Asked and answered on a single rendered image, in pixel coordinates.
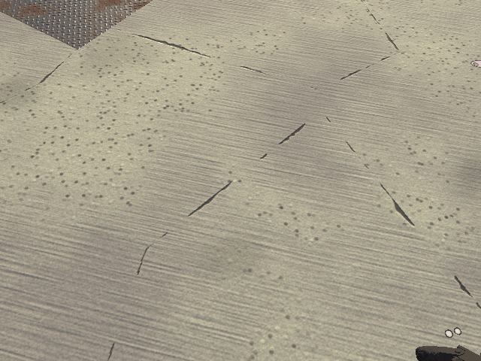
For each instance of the right robot hand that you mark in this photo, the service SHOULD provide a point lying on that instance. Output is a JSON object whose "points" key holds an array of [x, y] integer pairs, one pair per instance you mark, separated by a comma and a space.
{"points": [[435, 353]]}

